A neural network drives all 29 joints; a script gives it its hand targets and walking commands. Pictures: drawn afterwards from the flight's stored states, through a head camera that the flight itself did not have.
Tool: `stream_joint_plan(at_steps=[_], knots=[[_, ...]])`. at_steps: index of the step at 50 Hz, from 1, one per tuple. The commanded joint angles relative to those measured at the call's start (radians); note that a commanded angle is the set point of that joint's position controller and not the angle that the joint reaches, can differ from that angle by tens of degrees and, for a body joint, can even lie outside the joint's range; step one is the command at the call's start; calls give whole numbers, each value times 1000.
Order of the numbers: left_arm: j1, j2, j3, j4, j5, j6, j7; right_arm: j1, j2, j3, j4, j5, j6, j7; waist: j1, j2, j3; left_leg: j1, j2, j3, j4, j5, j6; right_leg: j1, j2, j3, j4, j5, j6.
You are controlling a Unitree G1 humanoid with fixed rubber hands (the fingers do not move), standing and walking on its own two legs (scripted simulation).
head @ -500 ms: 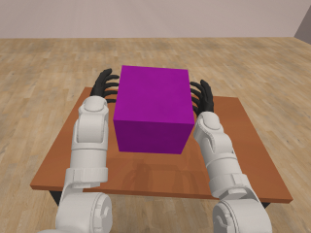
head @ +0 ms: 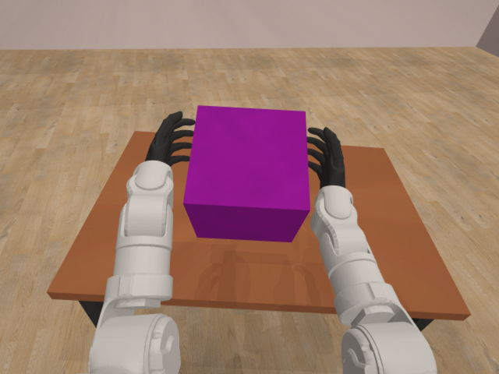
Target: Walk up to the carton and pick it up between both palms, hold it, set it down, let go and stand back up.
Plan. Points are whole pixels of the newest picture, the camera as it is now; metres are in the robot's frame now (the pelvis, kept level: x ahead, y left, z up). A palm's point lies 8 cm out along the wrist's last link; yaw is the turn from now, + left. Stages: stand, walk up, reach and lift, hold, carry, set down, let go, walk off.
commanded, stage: set down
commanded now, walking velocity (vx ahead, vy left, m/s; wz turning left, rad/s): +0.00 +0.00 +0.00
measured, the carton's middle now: (247, 178) +0.38 +0.01 +0.14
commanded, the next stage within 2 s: none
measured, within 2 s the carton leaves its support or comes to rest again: neither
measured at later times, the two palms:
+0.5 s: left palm (174, 182) +0.38 +0.14 +0.13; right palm (329, 193) +0.37 -0.13 +0.12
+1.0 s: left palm (177, 197) +0.38 +0.14 +0.09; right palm (325, 208) +0.37 -0.13 +0.09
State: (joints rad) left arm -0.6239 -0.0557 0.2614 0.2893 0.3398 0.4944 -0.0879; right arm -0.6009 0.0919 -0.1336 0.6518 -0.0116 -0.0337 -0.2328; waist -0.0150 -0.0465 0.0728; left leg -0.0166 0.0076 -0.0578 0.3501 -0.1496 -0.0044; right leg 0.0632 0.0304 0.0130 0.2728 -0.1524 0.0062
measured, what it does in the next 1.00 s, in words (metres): stands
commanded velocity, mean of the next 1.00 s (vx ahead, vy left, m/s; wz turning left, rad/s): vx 0.00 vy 0.00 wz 0.00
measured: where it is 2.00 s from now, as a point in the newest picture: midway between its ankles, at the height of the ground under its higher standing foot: outside the picture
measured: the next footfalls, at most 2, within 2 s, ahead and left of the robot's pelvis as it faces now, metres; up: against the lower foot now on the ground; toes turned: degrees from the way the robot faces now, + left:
none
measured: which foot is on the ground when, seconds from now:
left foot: down 0.00-1.00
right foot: down 0.00-1.00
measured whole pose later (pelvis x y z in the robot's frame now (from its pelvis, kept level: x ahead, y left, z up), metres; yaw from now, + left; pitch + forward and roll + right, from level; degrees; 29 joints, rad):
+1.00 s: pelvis +0.02 +0.00 +0.00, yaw +0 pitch -8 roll -1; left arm -0.50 -0.09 0.30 0.56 0.34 0.13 -0.03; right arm -0.50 0.10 -0.14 0.84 -0.10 -0.32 -0.24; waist -0.02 -0.05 0.10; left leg -0.02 0.01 -0.06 0.30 -0.15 -0.01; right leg 0.06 0.03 0.01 0.23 -0.15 0.00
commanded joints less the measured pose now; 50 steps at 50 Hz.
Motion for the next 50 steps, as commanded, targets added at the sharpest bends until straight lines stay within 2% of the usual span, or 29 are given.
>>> stream_joint_plan(at_steps=[1, 3, 5, 7, 9, 11, 13, 15, 16, 17, 19, 22, 23, 24, 26, 29, 32, 33, 34, 37, 40, 41, 45, 48, 50], knots=[[-393, -531, -329, -72, 2, -109, -132, -599, 370, 269, -185, -55, -137, 174, -41, 63, -232, 158, -12, 120, -107, 93, -17, 39, 0, -174, -58, 5, 19], [-377, -547, -363, -105, -16, -135, -125, -595, 389, 315, -230, -47, -161, 167, -33, 52, -300, 202, -14, 120, -80, 187, -18, 48, 2, -171, -57, 80, 23], [-380, -537, -373, -108, -22, -158, -120, -542, 396, 328, -191, -54, -168, 164, -36, 49, -302, 214, -17, 121, -68, 229, -20, 52, 1, -168, -56, 112, 26], [-393, -550, -396, -127, -31, -181, -109, -556, 402, 349, -206, -55, -186, 167, -25, 60, -330, 221, -17, 117, -59, 264, -25, 45, 0, -164, -51, 144, 26], [-360, -537, -390, -101, -28, -193, -108, -516, 411, 355, -197, -60, -192, 161, -30, 49, -315, 217, -20, 120, -58, 268, -20, 55, -3, -157, -53, 179, 32], [-342, -545, -399, -124, -30, -207, -107, -498, 417, 370, -198, -62, -201, 155, -25, 45, -335, 218, -19, 114, -51, 292, -20, 63, -3, -151, -44, 236, 36], [-342, -546, -396, -107, -25, -218, -109, -479, 416, 364, -175, -75, -208, 152, -32, 48, -336, 219, -19, 115, -52, 295, -24, 56, -4, -152, -46, 233, 35], [-290, -541, -387, -106, -15, -223, -107, -440, 416, 377, -166, -74, -211, 149, -25, 39, -326, 223, -18, 115, -51, 304, -24, 72, -6, -147, -44, 277, 35], [-311, -542, -394, -127, -24, -231, -108, -454, 419, 383, -192, -73, -222, 145, -26, 35, -356, 222, -19, 115, -45, 317, -25, 79, -8, -144, -38, 321, 41], [-278, -524, -367, -72, -7, -232, -111, -429, 413, 374, -147, -88, -215, 146, -23, 34, -314, 205, -23, 119, -54, 287, -22, 76, -11, -143, -44, 313, 42], [-275, -543, -384, -93, -19, -241, -110, -421, 417, 380, -164, -80, -225, 144, -26, 49, -325, 219, -21, 115, -51, 313, -30, 78, -7, -146, -42, 315, 38], [-302, -534, -369, -96, -9, -261, -108, -413, 421, 370, -135, -98, -233, 144, -22, 34, -313, 206, -22, 119, -61, 293, -27, 73, -8, -141, -43, 322, 41], [-292, -540, -379, -99, -12, -269, -107, -397, 420, 368, -128, -99, -238, 142, -32, 51, -332, 211, -23, 117, -55, 313, -35, 71, -8, -145, -42, 339, 37], [-270, -536, -359, -47, 4, -266, -109, -402, 414, 351, -112, -114, -239, 143, -25, 48, -296, 192, -22, 120, -61, 287, -32, 57, -8, -143, -47, 307, 36], [-304, -540, -366, -76, -6, -287, -103, -402, 429, 359, -111, -111, -251, 143, -17, 46, -326, 197, -19, 119, -62, 302, -34, 64, -7, -142, -47, 316, 37], [-324, -560, -384, -61, -17, -312, -98, -418, 441, 348, -107, -119, -271, 140, -31, 47, -348, 188, -18, 114, -59, 304, -35, 50, -5, -142, -45, 313, 35], [-354, -550, -349, -24, -5, -333, -96, -420, 457, 325, -76, -139, -278, 146, -18, 34, -334, 155, -21, 128, -78, 242, -25, 43, -10, -138, -58, 249, 34], [-320, -547, -323, 33, 9, -327, -100, -411, 447, 302, -51, -148, -273, 150, -10, 35, -299, 147, -21, 129, -81, 225, -24, 36, -12, -135, -59, 231, 33], [-324, -548, -312, 48, 15, -330, -103, -410, 445, 292, -48, -160, -276, 149, -18, 28, -302, 138, -20, 132, -86, 207, -20, 34, -15, -134, -64, 234, 32], [-399, -564, -331, 22, 0, -366, -97, -433, 459, 272, -29, -162, -294, 156, -22, 58, -324, 137, -18, 130, -85, 216, -28, 17, -10, -138, -58, 215, 31], [-439, -589, -338, 59, 0, -404, -86, -443, 483, 249, 9, -176, -317, 162, -29, 65, -349, 126, -17, 125, -85, 221, -33, -6, -5, -142, -61, 183, 22], [-434, -603, -341, 83, -7, -411, -84, -463, 484, 245, -11, -175, -327, 164, -31, 53, -347, 120, -14, 125, -85, 223, -30, -2, -3, -141, -59, 183, 25], [-444, -594, -308, 123, 6, -445, -81, -445, 503, 229, 26, -194, -334, 169, -15, 53, -357, 99, -16, 130, -90, 199, -26, -8, -11, -133, -64, 164, 22], [-439, -591, -283, 160, 17, -464, -87, -419, 500, 201, 76, -213, -338, 168, -27, 49, -322, 88, -16, 130, -100, 178, -23, -14, -14, -128, -69, 153, 26], [-479, -610, -315, 141, 4, -495, -77, -440, 514, 198, 64, -210, -359, 171, -38, 71, -377, 99, -10, 123, -88, 219, -33, -27, -8, -130, -61, 172, 21]])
